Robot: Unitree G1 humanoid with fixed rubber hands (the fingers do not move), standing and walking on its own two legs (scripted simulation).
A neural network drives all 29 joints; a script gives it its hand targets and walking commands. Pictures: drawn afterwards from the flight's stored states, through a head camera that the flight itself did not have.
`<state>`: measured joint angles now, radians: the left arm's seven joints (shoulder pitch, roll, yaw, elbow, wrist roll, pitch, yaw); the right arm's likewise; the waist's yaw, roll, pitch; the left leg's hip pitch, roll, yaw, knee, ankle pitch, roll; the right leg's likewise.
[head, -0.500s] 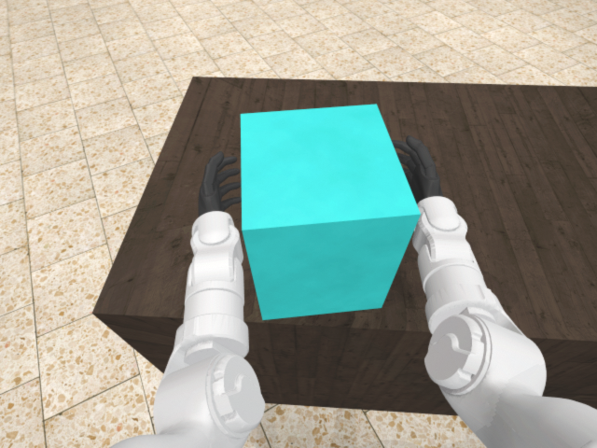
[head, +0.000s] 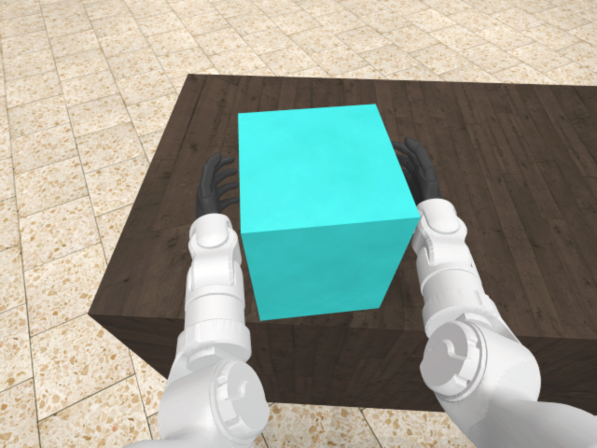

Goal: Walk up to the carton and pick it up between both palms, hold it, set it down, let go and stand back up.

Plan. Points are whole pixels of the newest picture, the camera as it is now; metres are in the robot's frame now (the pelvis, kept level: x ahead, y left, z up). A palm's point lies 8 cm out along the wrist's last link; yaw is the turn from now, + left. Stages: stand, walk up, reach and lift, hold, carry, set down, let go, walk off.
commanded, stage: set down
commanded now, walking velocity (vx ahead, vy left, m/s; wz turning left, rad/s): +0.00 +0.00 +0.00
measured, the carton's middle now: (314, 218) +0.43 +0.02 +0.03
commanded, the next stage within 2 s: none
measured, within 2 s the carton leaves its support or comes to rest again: neither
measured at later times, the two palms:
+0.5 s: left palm (213, 203) +0.41 +0.17 +0.08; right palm (417, 185) +0.45 -0.13 +0.08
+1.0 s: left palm (189, 174) +0.42 +0.19 +0.13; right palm (464, 143) +0.48 -0.18 +0.14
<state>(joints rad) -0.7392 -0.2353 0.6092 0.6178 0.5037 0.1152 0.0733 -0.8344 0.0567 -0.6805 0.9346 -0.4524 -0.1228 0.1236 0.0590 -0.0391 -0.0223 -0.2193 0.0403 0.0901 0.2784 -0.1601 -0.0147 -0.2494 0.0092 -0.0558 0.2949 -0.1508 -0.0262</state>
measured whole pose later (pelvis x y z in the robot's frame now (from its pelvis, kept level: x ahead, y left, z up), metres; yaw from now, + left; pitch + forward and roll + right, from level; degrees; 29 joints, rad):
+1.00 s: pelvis -0.02 -0.02 -0.02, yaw +0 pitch +21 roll +0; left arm -1.07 0.17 0.08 1.17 -0.18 0.00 0.17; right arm -1.21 -0.41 0.18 1.38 0.45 -0.04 0.03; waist 0.16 0.00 -0.26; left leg -0.64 0.08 0.06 0.45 -0.17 -0.04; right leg -0.65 0.05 -0.06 0.41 -0.13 -0.06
